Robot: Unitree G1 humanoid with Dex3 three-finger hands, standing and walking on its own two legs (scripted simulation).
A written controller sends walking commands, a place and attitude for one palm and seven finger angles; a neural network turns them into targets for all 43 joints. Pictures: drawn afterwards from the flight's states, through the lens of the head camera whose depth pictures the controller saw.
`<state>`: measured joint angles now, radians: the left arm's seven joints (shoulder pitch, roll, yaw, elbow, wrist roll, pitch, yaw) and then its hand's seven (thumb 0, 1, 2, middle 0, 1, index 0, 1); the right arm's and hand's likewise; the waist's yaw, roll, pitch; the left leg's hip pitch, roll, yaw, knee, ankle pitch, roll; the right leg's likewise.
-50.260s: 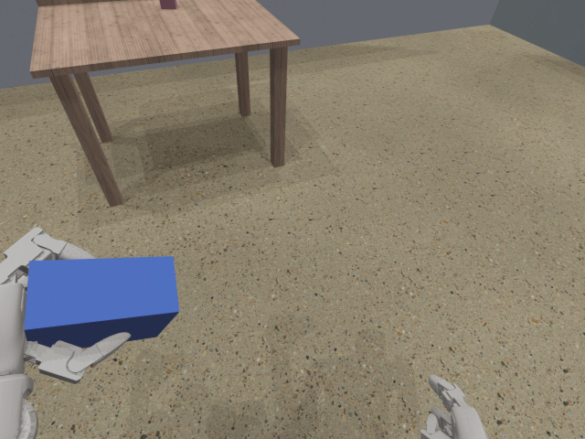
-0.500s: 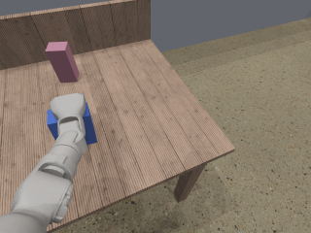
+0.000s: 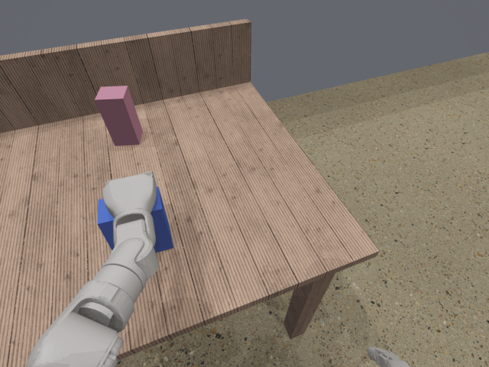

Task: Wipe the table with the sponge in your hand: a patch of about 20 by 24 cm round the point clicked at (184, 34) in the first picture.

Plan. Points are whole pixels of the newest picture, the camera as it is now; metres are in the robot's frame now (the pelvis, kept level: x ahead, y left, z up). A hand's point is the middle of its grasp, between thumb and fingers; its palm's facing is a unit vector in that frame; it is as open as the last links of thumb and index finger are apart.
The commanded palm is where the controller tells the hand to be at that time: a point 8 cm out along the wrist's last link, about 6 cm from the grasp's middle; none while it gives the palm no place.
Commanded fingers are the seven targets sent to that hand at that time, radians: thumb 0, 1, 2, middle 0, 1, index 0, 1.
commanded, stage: wipe back along the middle lane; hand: left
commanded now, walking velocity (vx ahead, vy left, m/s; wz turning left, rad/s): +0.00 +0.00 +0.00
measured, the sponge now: (140, 231) +0.37 +0.24 -0.03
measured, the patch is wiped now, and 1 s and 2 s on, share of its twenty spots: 0.60 0.70 0.80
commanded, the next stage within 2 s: slide across to the third lane in 0.58 s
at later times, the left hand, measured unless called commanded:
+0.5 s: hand (143, 237) +0.33 +0.21 +0.02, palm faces -0.05 -0.03 -1.00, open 10.4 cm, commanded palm +0.28 +0.18 +0.05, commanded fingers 0.00 0.10 1.30 -1.20 -1.60 -1.20 -1.60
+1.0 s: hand (152, 244) +0.31 +0.19 +0.02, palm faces -0.07 -0.04 -1.00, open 10.4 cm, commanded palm +0.28 +0.15 +0.07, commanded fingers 0.00 0.10 1.30 -1.20 -1.60 -1.20 -1.60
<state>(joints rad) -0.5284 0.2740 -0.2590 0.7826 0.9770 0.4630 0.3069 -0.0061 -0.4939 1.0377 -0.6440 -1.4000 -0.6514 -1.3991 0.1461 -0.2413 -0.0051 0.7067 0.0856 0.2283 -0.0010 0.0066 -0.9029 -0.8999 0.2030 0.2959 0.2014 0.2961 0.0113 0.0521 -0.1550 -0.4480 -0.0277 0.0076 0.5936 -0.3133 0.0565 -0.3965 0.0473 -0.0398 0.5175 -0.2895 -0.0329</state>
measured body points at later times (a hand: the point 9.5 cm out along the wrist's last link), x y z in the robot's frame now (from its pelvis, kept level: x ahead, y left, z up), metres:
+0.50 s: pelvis -0.01 -0.01 +0.00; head -0.02 -0.03 +0.45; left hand +0.32 +0.20 +0.08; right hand +0.18 -0.24 -0.10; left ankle -0.02 +0.08 -0.73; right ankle -0.03 -0.10 -0.73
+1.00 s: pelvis -0.02 -0.02 +0.00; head -0.03 -0.04 +0.45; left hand +0.31 +0.19 +0.08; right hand +0.17 -0.25 -0.10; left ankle -0.02 +0.08 -0.73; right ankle -0.03 -0.10 -0.73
